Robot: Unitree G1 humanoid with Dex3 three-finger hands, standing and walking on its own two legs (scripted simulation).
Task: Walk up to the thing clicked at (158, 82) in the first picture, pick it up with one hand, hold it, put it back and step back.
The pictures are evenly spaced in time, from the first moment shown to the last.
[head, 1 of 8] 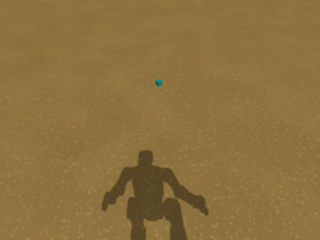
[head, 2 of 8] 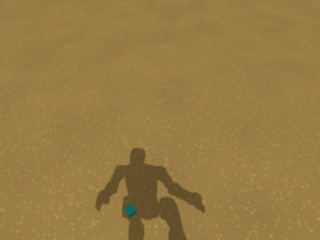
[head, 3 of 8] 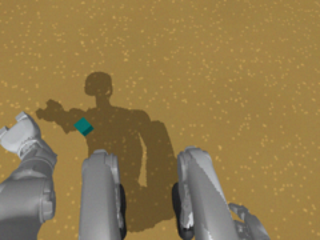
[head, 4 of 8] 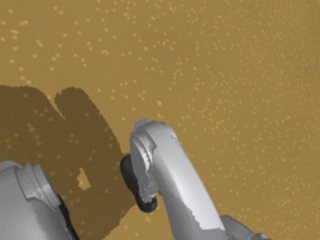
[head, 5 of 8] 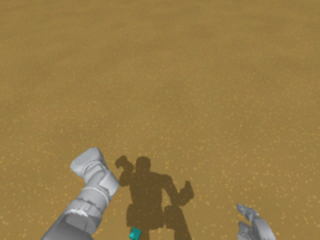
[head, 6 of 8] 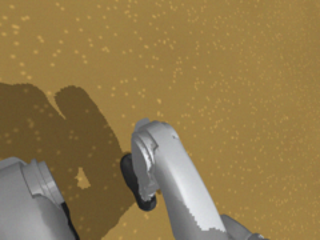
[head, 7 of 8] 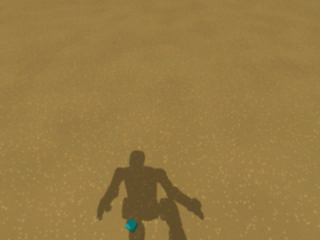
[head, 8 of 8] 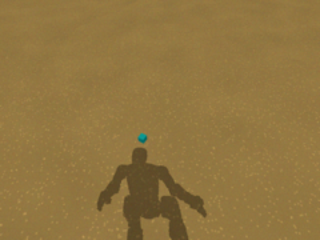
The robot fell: no
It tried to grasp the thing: yes
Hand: left
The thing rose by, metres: 0.63
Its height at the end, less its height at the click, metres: +0.00
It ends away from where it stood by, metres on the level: 0.10
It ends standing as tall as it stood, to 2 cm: yes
